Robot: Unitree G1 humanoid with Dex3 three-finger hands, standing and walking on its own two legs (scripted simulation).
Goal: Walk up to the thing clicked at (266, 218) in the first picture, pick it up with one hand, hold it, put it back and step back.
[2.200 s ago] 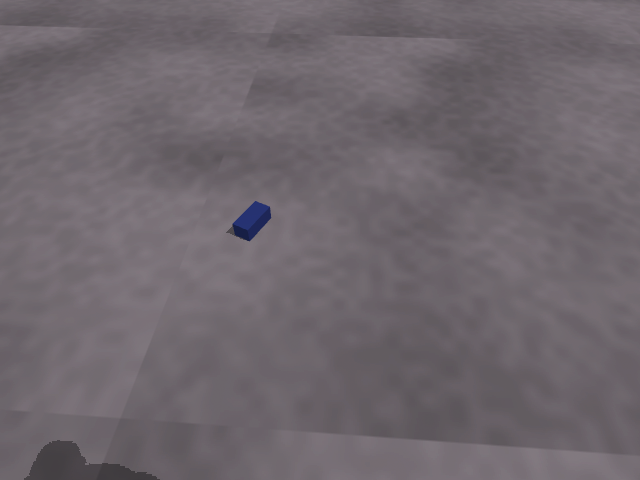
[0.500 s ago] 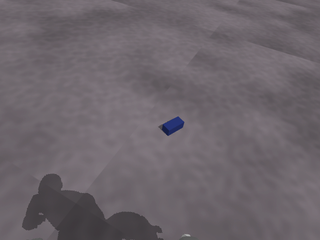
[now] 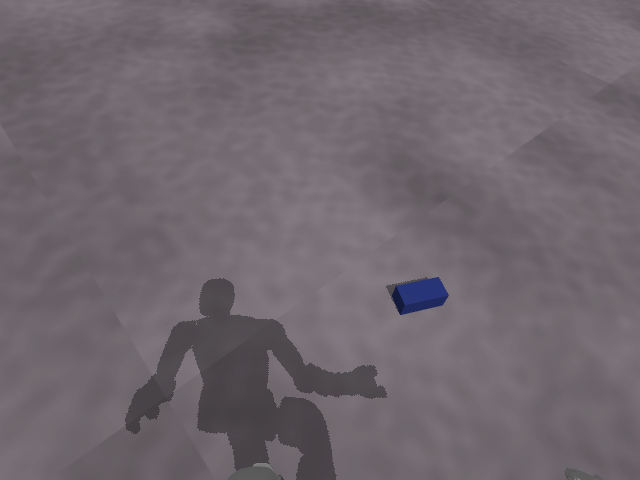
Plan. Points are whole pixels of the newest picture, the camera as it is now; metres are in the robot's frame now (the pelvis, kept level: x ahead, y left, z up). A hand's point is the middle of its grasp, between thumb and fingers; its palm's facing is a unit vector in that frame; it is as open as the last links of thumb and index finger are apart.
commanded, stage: walk up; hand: left
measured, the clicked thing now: (419, 295) +0.84 -0.31 -0.71
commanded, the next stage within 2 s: none
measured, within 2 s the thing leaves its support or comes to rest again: neither
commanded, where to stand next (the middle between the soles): +0.52 -0.62 m, yaw +21 degrees
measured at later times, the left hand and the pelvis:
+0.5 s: hand (277, 453) +0.19 +0.08 -0.14, palm faces +0.15 -0.91 -0.39, open 7.4 cm; pelvis +0.14 -0.23 -0.02, yaw +10 degrees
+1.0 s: hand (395, 412) +0.27 -0.09 -0.16, palm faces +0.17 -0.94 -0.31, open 7.4 cm; pelvis +0.25 -0.37 -0.01, yaw +14 degrees
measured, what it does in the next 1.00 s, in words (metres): steps to the right: right foot, then left foot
